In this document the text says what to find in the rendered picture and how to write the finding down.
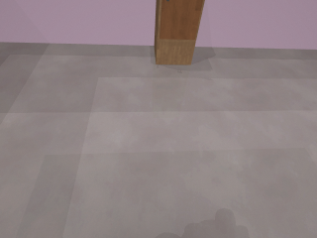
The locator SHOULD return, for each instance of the cupboard door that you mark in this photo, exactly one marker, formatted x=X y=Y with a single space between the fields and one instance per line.
x=179 y=19

